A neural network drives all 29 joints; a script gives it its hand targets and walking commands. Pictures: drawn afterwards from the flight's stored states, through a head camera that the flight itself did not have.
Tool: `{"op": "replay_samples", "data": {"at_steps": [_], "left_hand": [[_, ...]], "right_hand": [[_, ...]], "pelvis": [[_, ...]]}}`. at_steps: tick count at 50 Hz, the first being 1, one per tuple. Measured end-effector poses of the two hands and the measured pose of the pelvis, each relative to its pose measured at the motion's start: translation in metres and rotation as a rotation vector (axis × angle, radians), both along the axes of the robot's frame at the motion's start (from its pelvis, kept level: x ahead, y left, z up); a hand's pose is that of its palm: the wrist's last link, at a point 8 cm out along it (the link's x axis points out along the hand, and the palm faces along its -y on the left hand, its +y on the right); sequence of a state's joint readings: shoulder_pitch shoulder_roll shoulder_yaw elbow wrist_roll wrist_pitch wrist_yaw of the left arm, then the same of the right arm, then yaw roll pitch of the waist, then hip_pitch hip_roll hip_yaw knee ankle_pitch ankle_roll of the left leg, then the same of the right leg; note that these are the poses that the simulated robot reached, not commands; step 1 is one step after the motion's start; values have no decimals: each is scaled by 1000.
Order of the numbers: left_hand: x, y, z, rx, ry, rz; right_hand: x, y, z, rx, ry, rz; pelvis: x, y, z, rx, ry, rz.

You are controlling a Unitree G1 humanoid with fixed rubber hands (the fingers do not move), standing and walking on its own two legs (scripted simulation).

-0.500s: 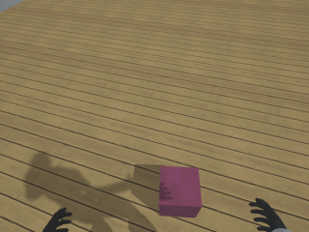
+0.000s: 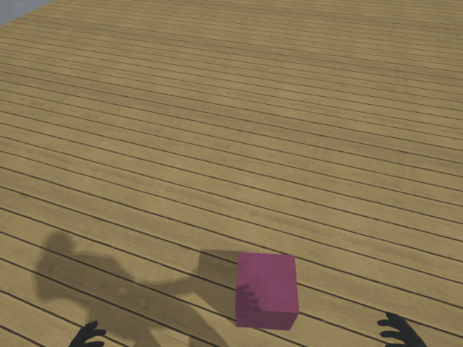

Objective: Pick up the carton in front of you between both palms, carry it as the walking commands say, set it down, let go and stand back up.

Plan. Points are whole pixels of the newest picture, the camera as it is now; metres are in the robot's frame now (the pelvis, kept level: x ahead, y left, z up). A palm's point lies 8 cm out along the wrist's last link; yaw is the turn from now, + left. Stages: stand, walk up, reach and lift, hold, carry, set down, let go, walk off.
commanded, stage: stand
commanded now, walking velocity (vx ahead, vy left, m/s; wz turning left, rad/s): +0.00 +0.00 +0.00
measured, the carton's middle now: (264, 292) +0.41 -0.09 -0.65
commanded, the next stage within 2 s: none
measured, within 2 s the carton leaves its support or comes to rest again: neither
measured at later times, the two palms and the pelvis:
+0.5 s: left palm out of the picture +0.09 +0.30 -0.09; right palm out of the picture +0.08 -0.30 -0.10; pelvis -0.02 +0.00 +0.00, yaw -1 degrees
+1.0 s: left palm out of the picture +0.08 +0.31 -0.09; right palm out of the picture +0.06 -0.31 -0.10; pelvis -0.02 +0.00 +0.01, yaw -1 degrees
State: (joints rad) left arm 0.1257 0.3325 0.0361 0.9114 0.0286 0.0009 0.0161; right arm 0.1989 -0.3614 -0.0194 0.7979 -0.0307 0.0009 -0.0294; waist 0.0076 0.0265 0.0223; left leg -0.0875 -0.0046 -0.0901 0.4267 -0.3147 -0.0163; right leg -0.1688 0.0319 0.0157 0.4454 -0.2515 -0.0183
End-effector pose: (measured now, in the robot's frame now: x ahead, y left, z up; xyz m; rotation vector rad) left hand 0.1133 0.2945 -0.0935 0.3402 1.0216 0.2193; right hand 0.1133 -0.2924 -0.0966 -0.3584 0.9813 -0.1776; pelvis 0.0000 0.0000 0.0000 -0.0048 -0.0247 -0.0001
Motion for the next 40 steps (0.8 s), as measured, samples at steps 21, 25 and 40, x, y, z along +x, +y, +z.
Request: {"op": "replay_samples", "data": {"at_steps": [21, 25, 40], "left_hand": [[-24, 9, -1, 8, 58, 5], [-27, 10, -1, 9, 67, 5], [-31, 13, -2, 15, 85, 2]], "right_hand": [[-34, -8, -4, -10, 74, -22], [-38, -9, -5, -11, 86, -27], [-48, -13, -6, -14, 116, -41]], "pelvis": [[-14, 1, 3, 3, -16, -11], [-16, 1, 4, 4, -17, -12], [-19, 2, 5, 5, -19, -16]]}}
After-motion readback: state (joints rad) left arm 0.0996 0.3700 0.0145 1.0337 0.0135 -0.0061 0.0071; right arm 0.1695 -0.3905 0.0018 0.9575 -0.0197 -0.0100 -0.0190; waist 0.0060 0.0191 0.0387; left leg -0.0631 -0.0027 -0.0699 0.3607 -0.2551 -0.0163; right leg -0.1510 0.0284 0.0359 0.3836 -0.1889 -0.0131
